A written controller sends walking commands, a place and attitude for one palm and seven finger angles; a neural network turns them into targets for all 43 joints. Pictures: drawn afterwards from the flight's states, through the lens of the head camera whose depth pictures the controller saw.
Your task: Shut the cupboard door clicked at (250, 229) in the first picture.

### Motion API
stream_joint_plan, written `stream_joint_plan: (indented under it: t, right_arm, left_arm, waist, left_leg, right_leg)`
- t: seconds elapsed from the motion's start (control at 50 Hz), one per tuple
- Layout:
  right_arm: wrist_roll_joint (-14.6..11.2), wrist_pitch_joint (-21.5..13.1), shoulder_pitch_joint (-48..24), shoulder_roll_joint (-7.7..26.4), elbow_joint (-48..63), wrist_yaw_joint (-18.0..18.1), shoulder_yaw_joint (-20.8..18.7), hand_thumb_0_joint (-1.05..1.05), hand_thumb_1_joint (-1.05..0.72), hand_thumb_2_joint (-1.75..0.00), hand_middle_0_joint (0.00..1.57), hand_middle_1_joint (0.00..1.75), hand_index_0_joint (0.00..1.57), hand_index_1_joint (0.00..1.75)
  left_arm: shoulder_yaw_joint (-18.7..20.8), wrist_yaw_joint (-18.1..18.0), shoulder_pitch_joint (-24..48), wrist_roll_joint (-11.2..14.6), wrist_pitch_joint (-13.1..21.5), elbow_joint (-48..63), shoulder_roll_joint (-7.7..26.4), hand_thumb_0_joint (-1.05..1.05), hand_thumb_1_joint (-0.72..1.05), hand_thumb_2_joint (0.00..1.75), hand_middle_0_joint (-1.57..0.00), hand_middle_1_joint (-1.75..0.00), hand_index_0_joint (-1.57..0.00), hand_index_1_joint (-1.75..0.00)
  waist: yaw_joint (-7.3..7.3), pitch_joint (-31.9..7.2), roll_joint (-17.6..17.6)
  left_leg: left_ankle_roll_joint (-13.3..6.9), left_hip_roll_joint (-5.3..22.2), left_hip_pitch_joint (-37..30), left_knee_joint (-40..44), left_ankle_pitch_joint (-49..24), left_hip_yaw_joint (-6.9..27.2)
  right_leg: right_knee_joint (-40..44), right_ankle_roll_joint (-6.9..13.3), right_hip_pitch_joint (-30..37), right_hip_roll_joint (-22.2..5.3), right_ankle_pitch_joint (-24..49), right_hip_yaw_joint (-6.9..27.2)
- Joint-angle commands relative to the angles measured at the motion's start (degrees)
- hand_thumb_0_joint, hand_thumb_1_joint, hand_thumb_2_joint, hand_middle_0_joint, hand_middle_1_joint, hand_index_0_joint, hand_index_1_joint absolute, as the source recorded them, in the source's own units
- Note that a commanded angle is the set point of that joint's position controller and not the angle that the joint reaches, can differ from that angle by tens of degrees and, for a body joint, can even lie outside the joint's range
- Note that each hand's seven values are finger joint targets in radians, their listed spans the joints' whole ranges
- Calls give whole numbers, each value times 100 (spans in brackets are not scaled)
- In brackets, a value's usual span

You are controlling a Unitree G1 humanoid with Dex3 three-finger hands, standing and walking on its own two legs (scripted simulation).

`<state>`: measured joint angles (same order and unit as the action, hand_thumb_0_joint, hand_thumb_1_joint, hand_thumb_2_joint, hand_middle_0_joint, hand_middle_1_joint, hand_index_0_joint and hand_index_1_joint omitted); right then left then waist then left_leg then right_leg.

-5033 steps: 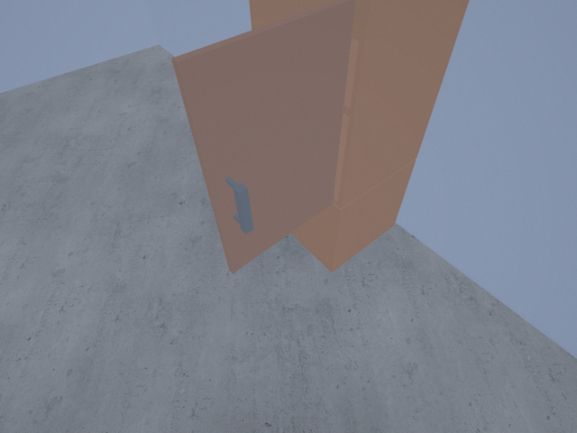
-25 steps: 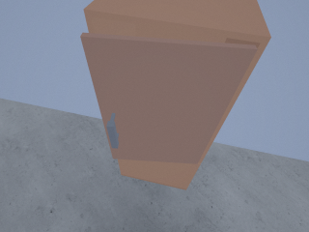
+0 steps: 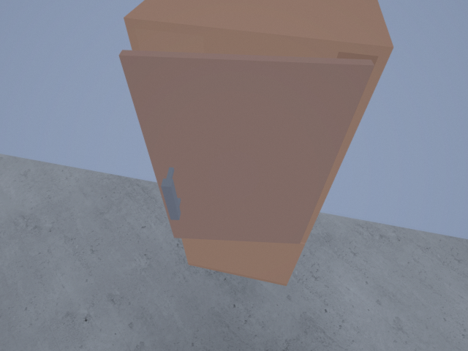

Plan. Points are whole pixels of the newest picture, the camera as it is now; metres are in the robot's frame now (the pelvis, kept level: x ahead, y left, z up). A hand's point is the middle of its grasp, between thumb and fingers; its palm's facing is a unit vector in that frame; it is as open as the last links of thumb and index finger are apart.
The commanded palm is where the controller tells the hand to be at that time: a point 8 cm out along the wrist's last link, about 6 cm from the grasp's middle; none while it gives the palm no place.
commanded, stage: come to a stop and stand still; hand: left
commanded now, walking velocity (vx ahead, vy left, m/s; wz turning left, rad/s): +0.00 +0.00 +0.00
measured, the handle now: (173, 194) +0.45 +0.18 -0.07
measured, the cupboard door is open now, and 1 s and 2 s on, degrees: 9 9 9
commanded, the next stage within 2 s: look again from close up in 0.58 s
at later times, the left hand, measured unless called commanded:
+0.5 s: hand out of the picture -0.02 +0.21 -0.16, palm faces +0.02 -0.98 -0.21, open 7.4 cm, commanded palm none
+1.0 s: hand out of the picture +0.00 +0.19 -0.16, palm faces +0.03 -0.98 -0.17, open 7.4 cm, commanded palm none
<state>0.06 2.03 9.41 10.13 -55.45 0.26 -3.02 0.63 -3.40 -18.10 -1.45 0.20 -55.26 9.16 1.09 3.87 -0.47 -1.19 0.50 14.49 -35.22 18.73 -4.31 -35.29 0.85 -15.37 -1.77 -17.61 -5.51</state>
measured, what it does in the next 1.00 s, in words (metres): stands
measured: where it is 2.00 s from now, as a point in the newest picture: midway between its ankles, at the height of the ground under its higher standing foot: outside the picture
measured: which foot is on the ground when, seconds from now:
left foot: down 0.00-1.00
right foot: down 0.00-1.00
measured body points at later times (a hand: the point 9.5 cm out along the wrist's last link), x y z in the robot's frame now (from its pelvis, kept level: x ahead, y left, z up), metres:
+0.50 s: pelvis -0.04 +0.03 +0.01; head -0.03 +0.03 +0.46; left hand -0.02 +0.26 -0.14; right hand -0.04 -0.20 -0.15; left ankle +0.01 +0.09 -0.73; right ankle +0.01 -0.11 -0.72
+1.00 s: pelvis +0.01 +0.02 +0.01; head +0.02 +0.03 +0.46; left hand +0.00 +0.24 -0.15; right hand +0.04 -0.21 -0.14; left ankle +0.01 +0.09 -0.73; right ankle +0.02 -0.11 -0.73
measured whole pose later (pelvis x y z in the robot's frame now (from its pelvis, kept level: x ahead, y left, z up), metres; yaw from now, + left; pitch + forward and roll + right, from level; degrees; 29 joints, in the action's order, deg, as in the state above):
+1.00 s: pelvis +0.01 +0.02 +0.01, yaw +1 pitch +0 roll +0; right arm 0.2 -1.4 14.2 9.6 -62.8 1.1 0.3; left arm -1.4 -2.2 -17.7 -0.9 1.0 -62.5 8.5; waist 0.8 1.2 0.7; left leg -3.9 -2.7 10.9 -24.9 13.9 -4.5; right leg -26.0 -0.9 -12.2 -1.5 -13.5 -0.8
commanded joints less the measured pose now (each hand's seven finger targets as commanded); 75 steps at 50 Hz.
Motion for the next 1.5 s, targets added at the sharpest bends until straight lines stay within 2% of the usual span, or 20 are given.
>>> stream_joint_plan:
  t: [0.0,0.02,0.1,0.22,0.32,0.48,0.64,0.94,1.24,1.26,1.28,1.3,1.32,1.34,1.36,1.38,1.4,1.44,1.46,1.48]
  right_arm:
    - [85,-244,275,497,380,9,60,0,-90,-90,20,30,20,30]
    - [99,-257,176,501,388,7,91,0,-90,-90,20,30,20,30]
    - [137,-212,285,716,426,-12,87,0,-90,-90,20,30,20,30]
    - [150,-234,604,659,287,-3,141,0,-90,-90,20,30,20,30]
    - [145,-240,859,599,86,4,166,0,-90,-90,20,30,20,30]
    - [102,-302,868,614,-161,31,187,0,-90,-90,20,30,20,30]
    - [65,-327,862,568,-328,45,192,0,-90,-90,20,30,20,30]
    - [30,-471,760,486,-569,110,266,0,-90,-90,20,30,20,30]
    - [50,-447,679,508,-759,156,283,0,-90,-90,20,30,20,30]
    - [-14,-455,370,691,-348,138,253,0,-90,-90,20,30,20,30]
    - [-65,-1575,1161,1966,1316,598,-103,0,-90,-90,20,30,20,30]
    - [-501,-2105,604,1095,1187,739,444,0,-90,-90,20,30,20,30]
    - [-385,-2244,494,1199,859,725,333,0,-90,-90,20,30,20,30]
    - [-294,-2245,387,656,982,384,268,0,-90,-90,20,30,20,30]
    - [-218,-2271,490,1035,1321,160,-28,0,-90,-90,20,30,20,30]
    - [-144,-2345,336,1074,1654,109,-93,0,-90,-90,20,30,20,30]
    - [-128,-2342,316,1081,1776,93,-78,0,-90,-90,20,30,20,30]
    - [-122,-2206,261,1018,2054,-6,-135,0,-90,-90,20,30,20,30]
    - [-99,-2143,106,1032,2201,10,-204,0,-90,-90,20,30,20,30]
    - [-49,-2124,34,1074,2308,-23,-227,0,-90,-90,20,30,20,30]
  left_arm:
    - [131,-9,109,47,81,500,716,0,90,90,-20,-30,-20,-30]
    - [103,10,115,30,36,453,696,0,90,90,-20,-30,-20,-30]
    - [80,101,-8,-8,-33,358,698,0,90,90,-20,-30,-20,-30]
    - [90,132,-12,19,10,367,736,0,90,90,-20,-30,-20,-30]
    - [94,137,89,42,33,334,731,0,90,90,-20,-30,-20,-30]
    - [35,143,-137,43,46,31,598,0,90,90,-20,-30,-20,-30]
    - [-34,127,-268,28,94,-245,527,0,90,90,-20,-30,-20,-30]
    - [-72,94,-253,59,185,-507,534,0,90,90,-20,-30,-20,-30]
    - [-48,90,57,77,124,-519,634,0,90,90,-20,-30,-20,-30]
    - [-31,-132,-404,1,196,-709,699,0,90,90,-20,-30,-20,-30]
    - [2809,-280,4706,653,1728,8873,4321,0,90,90,-20,-30,-20,-30]
    - [156,-317,438,740,1203,6673,1185,0,90,90,-22,-32,-22,-32]
    - [511,-588,139,1046,896,6470,1043,0,90,90,-24,-34,-24,-34]
    - [-576,-347,-1129,1032,322,5095,-734,0,90,90,-25,-36,-25,-36]
    - [-117,-291,416,1056,548,6063,44,0,90,90,-27,-38,-27,-38]
    - [-60,-94,114,1066,794,5859,16,0,90,90,-29,-40,-29,-40]
    - [17,113,-328,1056,1043,5048,-29,0,90,90,-31,-42,-31,-42]
    - [577,684,-1656,1258,1742,3831,49,0,90,90,-35,-46,-35,-46]
    - [961,1062,-2091,1464,2230,3806,219,0,90,90,-36,-48,-36,-48]
    - [1139,1515,-2253,1554,2704,3889,266,0,90,90,-38,-50,-38,-50]
  waist:
    - [-127,-126,-508]
    - [-51,171,-839]
    - [-25,596,-185]
    - [-49,7,95]
    - [-150,-25,164]
    - [-76,40,-173]
    - [-84,96,-65]
    - [-87,-356,112]
    - [-61,-168,65]
    - [43,-69,208]
    - [-921,-2460,-574]
    - [-476,-2775,-2327]
    - [-219,-2586,-1899]
    - [-301,-1468,-1377]
    - [-342,-882,-955]
    - [-277,-516,-699]
    - [-279,6,82]
    - [-84,-53,1708]
    - [23,-229,2640]
    - [97,-583,2828]
  left_leg:
    - [-270,722,182,1177,-848,898]
    - [-341,742,548,1505,-427,1064]
    - [-271,588,1256,2046,1592,1132]
    - [-258,493,846,1887,1205,987]
    - [-219,448,614,1784,878,960]
    - [-253,597,768,2108,1173,1239]
    - [-246,586,560,2128,975,1234]
    - [-205,519,-348,1540,-1459,775]
    - [-171,536,-455,1540,-1925,750]
    - [21,646,-294,459,-2993,620]
    - [106,492,-2170,263,-4335,1075]
    - [237,530,-3026,340,-4512,1275]
    - [473,522,-2422,484,-4765,1264]
    - [393,500,-1226,1404,-4160,1173]
    - [428,388,-592,1005,-3404,1051]
    - [438,240,146,503,-2525,977]
    - [446,75,928,95,-1629,925]
    - [363,-189,1956,-560,-661,737]
    - [265,-234,2459,-1011,-555,683]
    - [253,-298,2791,-1322,-707,626]
  right_leg:
    - [817,93,-66,-354,355,559]
    - [852,50,57,-273,-19,437]
    - [1018,74,42,-153,-751,481]
    - [1244,119,179,-273,-882,685]
    - [1362,170,-72,-337,-993,879]
    - [1158,144,164,-247,-463,799]
    - [1245,130,128,-287,-172,870]
    - [1232,93,474,-454,1354,952]
    - [1198,100,684,-443,1632,878]
    - [1110,-9,423,-674,3271,1013]
    - [-488,-19,532,-13,2931,364]
    - [-1554,-54,-647,337,327,51]
    - [-2090,-15,-578,231,-152,98]
    - [-1485,-61,-1205,141,-523,94]
    - [-915,6,-1160,52,-127,163]
    - [-567,59,-1247,53,32,59]
    - [-209,93,-1428,65,315,-22]
    - [-124,147,-1693,-28,-147,178]
    - [-318,27,-1679,-88,342,499]
    - [-781,-64,-1547,-123,1565,575]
